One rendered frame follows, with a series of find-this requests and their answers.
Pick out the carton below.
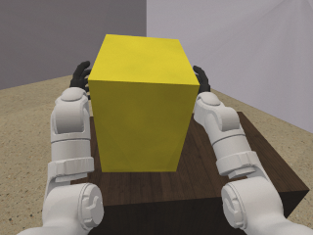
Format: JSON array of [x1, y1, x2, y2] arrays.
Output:
[[87, 34, 201, 172]]

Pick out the right robot forearm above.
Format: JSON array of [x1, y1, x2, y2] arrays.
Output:
[[194, 91, 284, 214]]

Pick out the pedestal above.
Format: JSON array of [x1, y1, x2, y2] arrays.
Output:
[[41, 112, 310, 235]]

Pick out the left robot forearm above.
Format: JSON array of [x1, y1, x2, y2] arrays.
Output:
[[42, 87, 95, 223]]

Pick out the robot right upper arm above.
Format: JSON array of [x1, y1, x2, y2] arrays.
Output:
[[221, 176, 313, 235]]

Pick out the left robot hand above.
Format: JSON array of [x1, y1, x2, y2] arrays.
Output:
[[69, 61, 92, 101]]

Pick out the right robot hand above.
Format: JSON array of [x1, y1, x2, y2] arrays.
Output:
[[193, 66, 211, 96]]

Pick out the robot left upper arm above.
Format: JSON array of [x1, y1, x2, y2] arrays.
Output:
[[17, 182, 105, 235]]

